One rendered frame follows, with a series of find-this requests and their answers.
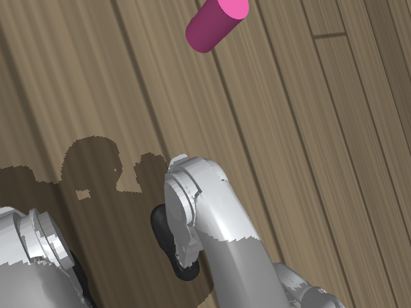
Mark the right robot arm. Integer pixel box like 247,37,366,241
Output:
301,286,345,308

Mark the right robot hand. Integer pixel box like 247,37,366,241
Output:
273,262,312,308

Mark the left robot foot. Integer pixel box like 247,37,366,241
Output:
70,250,98,308

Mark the right robot foot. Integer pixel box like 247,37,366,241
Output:
150,204,200,281

